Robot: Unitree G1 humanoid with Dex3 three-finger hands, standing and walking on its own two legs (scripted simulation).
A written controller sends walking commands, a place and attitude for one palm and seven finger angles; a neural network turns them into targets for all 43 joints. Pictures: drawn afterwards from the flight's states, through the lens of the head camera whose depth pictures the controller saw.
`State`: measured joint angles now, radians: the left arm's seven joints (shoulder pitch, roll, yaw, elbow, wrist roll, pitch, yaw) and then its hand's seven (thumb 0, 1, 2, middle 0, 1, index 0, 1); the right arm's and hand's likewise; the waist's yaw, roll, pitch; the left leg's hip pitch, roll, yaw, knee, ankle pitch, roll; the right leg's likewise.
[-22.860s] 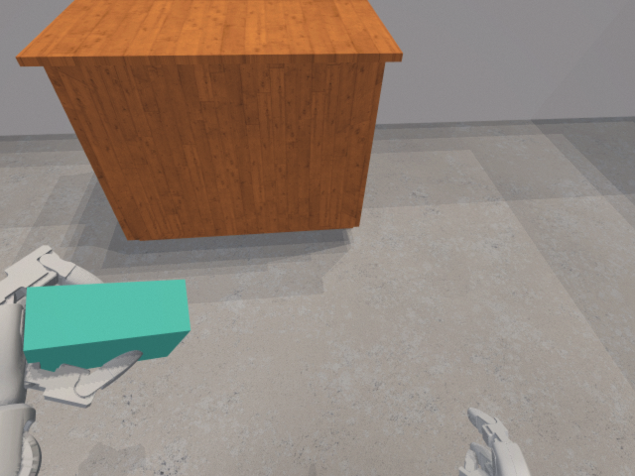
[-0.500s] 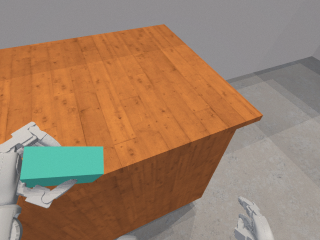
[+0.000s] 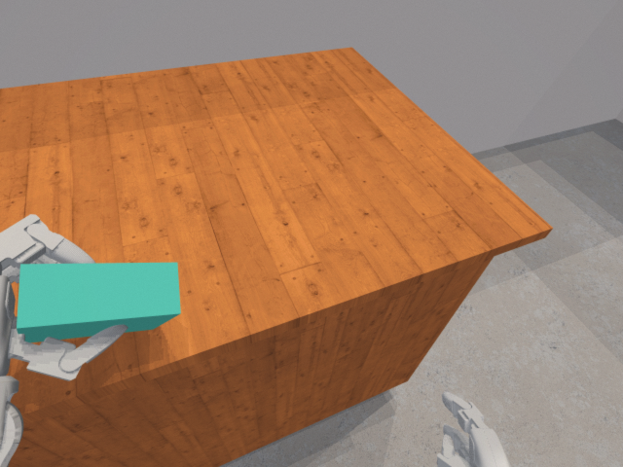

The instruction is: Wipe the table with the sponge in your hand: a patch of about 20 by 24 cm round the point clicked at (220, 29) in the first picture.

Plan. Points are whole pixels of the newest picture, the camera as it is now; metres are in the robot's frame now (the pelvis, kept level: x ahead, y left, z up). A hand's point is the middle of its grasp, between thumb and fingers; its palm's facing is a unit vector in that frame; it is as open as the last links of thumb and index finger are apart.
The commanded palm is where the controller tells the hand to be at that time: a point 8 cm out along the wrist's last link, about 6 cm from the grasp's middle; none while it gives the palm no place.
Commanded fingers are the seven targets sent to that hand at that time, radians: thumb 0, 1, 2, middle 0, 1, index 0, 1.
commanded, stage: come to a stop and stand still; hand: left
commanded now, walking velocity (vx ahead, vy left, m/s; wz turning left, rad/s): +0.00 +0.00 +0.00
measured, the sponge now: (122, 301) +0.23 +0.22 +0.14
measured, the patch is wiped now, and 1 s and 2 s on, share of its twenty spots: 0.00 0.00 0.00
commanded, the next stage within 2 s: look again from close up in 0.80 s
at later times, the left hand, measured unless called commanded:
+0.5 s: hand (115, 276) +0.25 +0.23 +0.16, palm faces +0.39 -0.84 -0.39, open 9.4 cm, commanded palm +0.19 +0.26 +0.18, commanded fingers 0.00 0.10 1.30 -1.20 -1.60 -1.20 -1.60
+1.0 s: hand (124, 288) +0.24 +0.22 +0.15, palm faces +0.39 -0.85 -0.36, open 9.4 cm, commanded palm +0.19 +0.25 +0.18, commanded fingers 0.00 0.10 1.30 -1.20 -1.60 -1.20 -1.60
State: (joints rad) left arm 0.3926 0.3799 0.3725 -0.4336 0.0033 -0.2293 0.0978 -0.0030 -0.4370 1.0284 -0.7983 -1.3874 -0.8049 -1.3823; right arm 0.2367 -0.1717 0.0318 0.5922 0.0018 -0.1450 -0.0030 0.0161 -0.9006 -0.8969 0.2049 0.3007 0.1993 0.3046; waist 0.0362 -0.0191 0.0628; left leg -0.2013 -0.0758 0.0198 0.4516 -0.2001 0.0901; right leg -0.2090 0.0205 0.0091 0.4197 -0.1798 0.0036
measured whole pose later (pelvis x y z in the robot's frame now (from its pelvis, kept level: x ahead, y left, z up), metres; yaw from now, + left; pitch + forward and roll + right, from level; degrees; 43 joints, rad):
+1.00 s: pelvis +0.03 -0.03 +0.00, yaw +1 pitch -2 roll -1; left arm 0.45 0.35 0.32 -0.45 -0.05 -0.17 0.12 0.00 -0.44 1.03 -0.80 -1.39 -0.80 -1.39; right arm 0.20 -0.20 0.02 0.59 0.01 -0.09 -0.03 0.02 -0.90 -0.90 0.20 0.30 0.20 0.30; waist 0.03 -0.01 0.06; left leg -0.17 -0.04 -0.01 0.44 -0.23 0.05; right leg -0.16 0.05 -0.01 0.37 -0.18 -0.03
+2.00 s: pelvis +0.03 +0.00 +0.00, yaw +0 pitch -2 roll -1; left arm 0.40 0.35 0.32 -0.45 -0.02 -0.22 0.08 0.00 -0.44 1.03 -0.80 -1.39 -0.80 -1.39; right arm 0.18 -0.19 0.03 0.57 0.01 -0.13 -0.01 0.02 -0.90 -0.90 0.20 0.30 0.20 0.30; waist 0.03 -0.04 0.07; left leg -0.18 -0.07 0.02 0.46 -0.25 0.09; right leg -0.19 0.03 0.01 0.42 -0.20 0.00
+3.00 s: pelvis +0.01 -0.04 -0.01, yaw +0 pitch -2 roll +1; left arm 0.34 0.52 0.30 -0.49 0.05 0.09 0.01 0.00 -0.44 1.04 -0.80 -1.39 -0.80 -1.39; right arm 0.12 -0.25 0.05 0.58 0.00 -0.06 -0.04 0.02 -0.90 -0.90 0.20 0.30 0.20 0.30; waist 0.07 0.03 0.01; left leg -0.26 -0.07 0.01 0.56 -0.26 0.04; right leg -0.30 0.04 0.01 0.61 -0.27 -0.05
